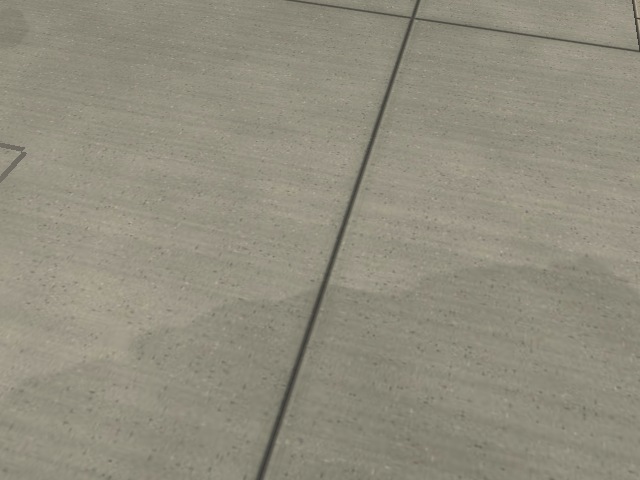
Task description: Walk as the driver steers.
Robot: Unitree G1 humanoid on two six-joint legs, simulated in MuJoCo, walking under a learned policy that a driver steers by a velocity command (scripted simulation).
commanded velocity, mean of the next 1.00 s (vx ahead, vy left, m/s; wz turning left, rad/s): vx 0.50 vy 0.00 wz -0.46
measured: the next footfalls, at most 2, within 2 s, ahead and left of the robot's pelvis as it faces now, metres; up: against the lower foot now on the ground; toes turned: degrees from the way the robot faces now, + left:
right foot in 0.32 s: +0.36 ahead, -0.17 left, +0.00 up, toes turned -11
left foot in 0.82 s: +0.69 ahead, -0.05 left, +0.00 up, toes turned -27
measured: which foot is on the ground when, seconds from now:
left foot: down 0.00-0.34, up 0.36-0.80, down 0.82-1.00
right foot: up 0.00-0.30, down 0.32-0.82, up 0.84-1.00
